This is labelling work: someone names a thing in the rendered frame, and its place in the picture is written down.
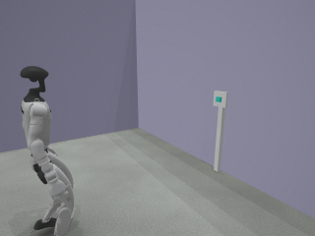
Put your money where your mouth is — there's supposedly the right robot upper arm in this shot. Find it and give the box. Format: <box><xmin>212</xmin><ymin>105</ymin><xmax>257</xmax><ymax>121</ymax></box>
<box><xmin>27</xmin><ymin>102</ymin><xmax>48</xmax><ymax>150</ymax></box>

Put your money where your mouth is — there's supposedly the robot left foot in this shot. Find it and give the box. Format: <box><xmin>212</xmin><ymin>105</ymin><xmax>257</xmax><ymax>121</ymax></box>
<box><xmin>33</xmin><ymin>217</ymin><xmax>57</xmax><ymax>230</ymax></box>

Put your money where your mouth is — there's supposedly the panel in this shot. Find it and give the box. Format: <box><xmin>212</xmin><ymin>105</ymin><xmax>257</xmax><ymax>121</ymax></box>
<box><xmin>213</xmin><ymin>90</ymin><xmax>228</xmax><ymax>172</ymax></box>

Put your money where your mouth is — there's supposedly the robot right forearm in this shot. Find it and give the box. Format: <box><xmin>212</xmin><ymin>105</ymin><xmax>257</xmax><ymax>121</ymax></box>
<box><xmin>31</xmin><ymin>141</ymin><xmax>59</xmax><ymax>184</ymax></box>

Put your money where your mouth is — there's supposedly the left robot shin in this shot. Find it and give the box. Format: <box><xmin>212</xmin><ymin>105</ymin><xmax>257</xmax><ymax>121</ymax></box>
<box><xmin>43</xmin><ymin>185</ymin><xmax>75</xmax><ymax>223</ymax></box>

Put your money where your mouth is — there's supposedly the robot right hand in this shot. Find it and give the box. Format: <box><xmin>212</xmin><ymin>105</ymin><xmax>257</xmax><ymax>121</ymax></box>
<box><xmin>48</xmin><ymin>179</ymin><xmax>71</xmax><ymax>207</ymax></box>

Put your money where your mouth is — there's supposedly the robot left hand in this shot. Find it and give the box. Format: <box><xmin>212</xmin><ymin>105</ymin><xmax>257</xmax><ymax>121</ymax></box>
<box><xmin>47</xmin><ymin>147</ymin><xmax>59</xmax><ymax>157</ymax></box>

